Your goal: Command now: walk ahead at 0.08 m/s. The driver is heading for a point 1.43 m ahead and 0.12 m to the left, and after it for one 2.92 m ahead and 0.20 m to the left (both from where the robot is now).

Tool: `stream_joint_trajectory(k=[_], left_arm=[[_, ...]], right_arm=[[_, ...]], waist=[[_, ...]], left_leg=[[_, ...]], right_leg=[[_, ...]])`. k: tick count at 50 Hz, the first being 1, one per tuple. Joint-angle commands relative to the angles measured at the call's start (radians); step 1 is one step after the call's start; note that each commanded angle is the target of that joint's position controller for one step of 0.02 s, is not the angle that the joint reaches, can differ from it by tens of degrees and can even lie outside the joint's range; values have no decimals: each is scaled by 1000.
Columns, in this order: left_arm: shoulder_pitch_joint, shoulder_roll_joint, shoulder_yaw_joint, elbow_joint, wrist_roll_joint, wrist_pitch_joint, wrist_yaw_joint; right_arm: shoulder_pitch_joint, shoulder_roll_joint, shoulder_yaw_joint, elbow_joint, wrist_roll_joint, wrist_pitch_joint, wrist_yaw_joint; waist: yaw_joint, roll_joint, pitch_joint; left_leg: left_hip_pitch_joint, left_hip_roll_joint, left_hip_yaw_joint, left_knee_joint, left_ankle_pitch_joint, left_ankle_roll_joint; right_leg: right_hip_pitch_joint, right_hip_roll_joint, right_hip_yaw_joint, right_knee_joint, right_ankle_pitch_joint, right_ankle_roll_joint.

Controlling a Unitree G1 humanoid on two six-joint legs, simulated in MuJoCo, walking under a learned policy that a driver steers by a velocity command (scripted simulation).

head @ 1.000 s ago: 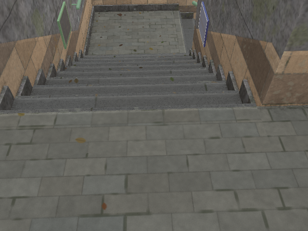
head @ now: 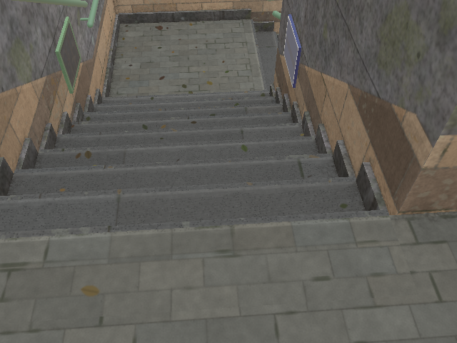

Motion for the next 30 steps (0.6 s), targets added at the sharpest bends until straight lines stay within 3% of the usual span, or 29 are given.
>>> stream_joint_trajectory(k=[1,3,5,6,7,8,10,12,14,20,30], left_arm=[[167,53,12,15,3,37,8],[146,67,20,16,11,43,5],[150,52,18,22,29,43,0],[153,72,19,22,26,35,4],[111,132,35,43,13,27,4],[79,88,30,39,10,14,1],[35,68,27,40,10,-7,-3],[31,66,31,40,5,-18,0],[79,55,31,59,-2,-20,2],[115,47,29,85,-3,-14,-3],[116,28,26,111,-4,3,-4]], right_arm=[[-61,-150,-31,-64,14,5,-20],[-73,-133,-26,-64,29,20,-29],[-25,-80,-9,-40,31,27,-32],[-4,-75,-7,-34,37,29,-34],[70,-69,-15,-24,43,38,-44],[65,-81,-16,-10,29,44,-54],[87,-63,-15,11,19,53,-61],[84,-74,-18,22,16,54,-62],[70,-68,-16,31,26,48,-58],[69,-51,-13,55,34,45,-53],[73,-54,-17,82,39,62,-60]], waist=[[53,130,-124],[67,129,-71],[72,86,-19],[50,24,24],[-27,-142,47],[-18,-158,59],[-39,-139,42],[-24,-60,20],[1,3,1],[16,30,-53],[13,27,-24]], left_leg=[[-128,263,-204,-177,-188,160],[-194,247,-227,-183,-435,113],[-221,208,-225,-155,-566,34],[-209,167,-195,-69,-523,-3],[-92,87,-87,-27,-404,-28],[25,76,-66,37,-310,-46],[112,84,-62,64,-224,-45],[88,99,-76,40,-211,-34],[55,105,-85,26,-204,-25],[98,108,-81,59,-45,-27],[125,112,-86,79,28,-28]], right_leg=[[278,10,-35,-153,95,-1],[333,31,-60,-250,149,-24],[360,2,-29,-379,150,-61],[312,-55,35,-474,93,-92],[135,-53,60,-533,-132,-123],[39,-35,65,-601,-241,-116],[9,-25,57,-618,-204,-83],[78,-3,27,-562,-70,-69],[158,12,3,-517,48,-71],[236,23,-22,-461,244,-79],[249,37,-39,-452,306,-72]])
